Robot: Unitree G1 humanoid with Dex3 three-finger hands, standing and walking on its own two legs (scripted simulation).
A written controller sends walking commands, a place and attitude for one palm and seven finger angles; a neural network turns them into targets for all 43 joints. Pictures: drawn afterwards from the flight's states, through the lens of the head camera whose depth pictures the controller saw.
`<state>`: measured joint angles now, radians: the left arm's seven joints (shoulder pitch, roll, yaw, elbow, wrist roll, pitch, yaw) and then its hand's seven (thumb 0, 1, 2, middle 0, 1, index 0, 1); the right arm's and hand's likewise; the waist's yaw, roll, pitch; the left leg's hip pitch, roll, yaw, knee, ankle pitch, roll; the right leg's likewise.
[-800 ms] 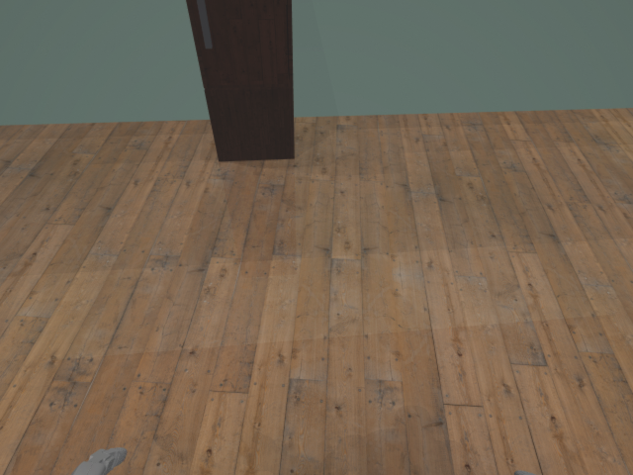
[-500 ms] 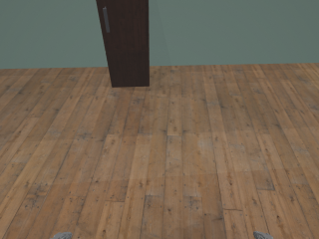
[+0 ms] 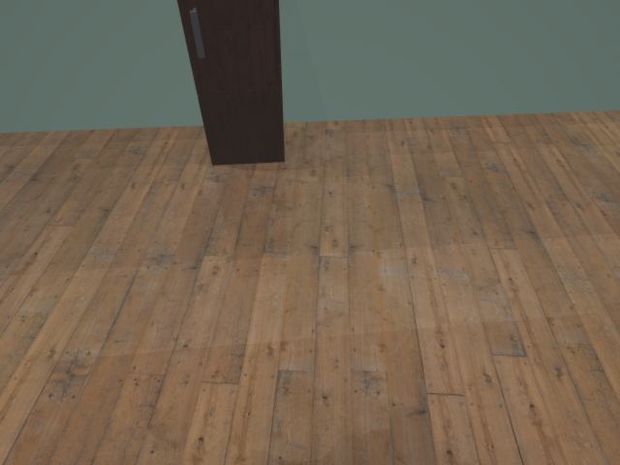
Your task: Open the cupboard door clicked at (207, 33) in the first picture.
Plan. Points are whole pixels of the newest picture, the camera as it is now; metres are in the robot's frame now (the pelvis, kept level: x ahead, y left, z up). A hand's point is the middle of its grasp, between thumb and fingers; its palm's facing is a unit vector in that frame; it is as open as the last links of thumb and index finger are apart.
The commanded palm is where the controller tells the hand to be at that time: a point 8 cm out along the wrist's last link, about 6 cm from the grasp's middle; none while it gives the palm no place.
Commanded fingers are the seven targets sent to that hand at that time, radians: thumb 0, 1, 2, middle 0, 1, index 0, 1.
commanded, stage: stand and wait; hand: left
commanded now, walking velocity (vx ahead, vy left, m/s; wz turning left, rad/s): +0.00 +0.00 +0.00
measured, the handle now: (198, 33) +1.61 +0.54 -0.09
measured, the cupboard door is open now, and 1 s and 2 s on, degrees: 0 0 0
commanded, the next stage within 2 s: look at it before walking up in 0.02 s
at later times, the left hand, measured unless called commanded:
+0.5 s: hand out of the picture +0.08 +0.24 -0.16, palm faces -0.04 -0.95 -0.32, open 7.4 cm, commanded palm none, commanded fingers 0.00 0.90 0.90 -0.20 -0.30 -0.20 -0.30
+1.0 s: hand out of the picture +0.07 +0.23 -0.17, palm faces +0.00 -0.96 -0.29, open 7.4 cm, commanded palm none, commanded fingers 0.00 0.90 0.90 -0.20 -0.30 -0.20 -0.30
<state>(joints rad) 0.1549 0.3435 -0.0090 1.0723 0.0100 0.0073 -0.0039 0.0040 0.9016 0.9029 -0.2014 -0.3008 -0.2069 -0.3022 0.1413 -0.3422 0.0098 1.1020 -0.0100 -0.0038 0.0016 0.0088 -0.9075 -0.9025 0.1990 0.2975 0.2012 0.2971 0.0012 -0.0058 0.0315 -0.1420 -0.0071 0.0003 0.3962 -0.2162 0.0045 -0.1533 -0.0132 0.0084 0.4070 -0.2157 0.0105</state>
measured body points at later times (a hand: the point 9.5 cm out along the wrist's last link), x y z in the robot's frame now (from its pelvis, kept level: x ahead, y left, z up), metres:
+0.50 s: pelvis +0.00 +0.00 +0.00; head +0.01 +0.00 +0.45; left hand +0.08 +0.29 -0.13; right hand +0.08 -0.30 -0.13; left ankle +0.00 +0.12 -0.74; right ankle +0.00 -0.13 -0.74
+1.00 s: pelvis +0.02 +0.00 +0.00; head +0.01 +0.01 +0.45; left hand +0.07 +0.28 -0.14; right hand +0.08 -0.28 -0.14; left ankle +0.00 +0.12 -0.74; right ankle +0.00 -0.13 -0.74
